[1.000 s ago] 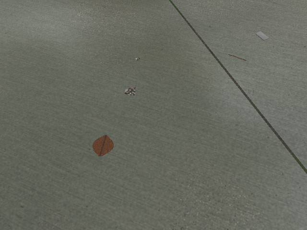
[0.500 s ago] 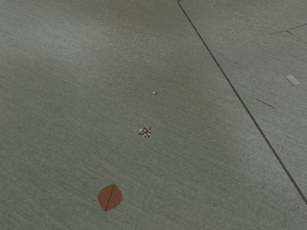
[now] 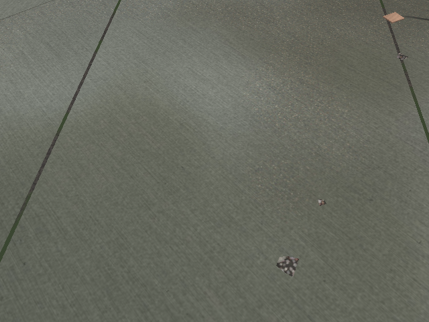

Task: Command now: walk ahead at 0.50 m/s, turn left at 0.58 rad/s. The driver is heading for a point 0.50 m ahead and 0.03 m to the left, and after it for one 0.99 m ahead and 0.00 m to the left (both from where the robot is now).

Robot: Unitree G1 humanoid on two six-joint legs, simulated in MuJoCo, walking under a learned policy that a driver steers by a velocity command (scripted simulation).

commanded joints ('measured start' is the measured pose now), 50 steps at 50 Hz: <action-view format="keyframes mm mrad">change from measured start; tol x32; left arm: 1 -41 144 36 -40 0 -19 2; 50 -19 162 29 -130 -10 31 -11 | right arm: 1 -28 -24 -3 -87 -4 -9 7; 50 -20 -88 0 -44 -39 -102 2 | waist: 1 -11 -133 10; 17 -151 122 -437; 50 -37 -107 -66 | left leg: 1 -133 60 -38 -79 107 -17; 14 334 -119 172 -559 149 146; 17 1059 279 -779 -785 -96 429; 25 412 136 -168 -920 447 298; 36 638 179 40 -945 368 196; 41 681 141 143 -522 999 110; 44 -126 -127 -49 268 -255 -6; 50 -30 32 -28 -37 -46 -20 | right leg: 1 71 -289 179 -198 215 -174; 14 207 -279 -128 261 884 -46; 17 -595 -17 144 1043 -398 47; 31 -433 -152 87 359 341 57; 38 -513 -95 69 219 162 -23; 41 -169 20 -26 186 89 -90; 44 603 -364 893 -14 -138 -375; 50 31 -220 460 -108 256 -286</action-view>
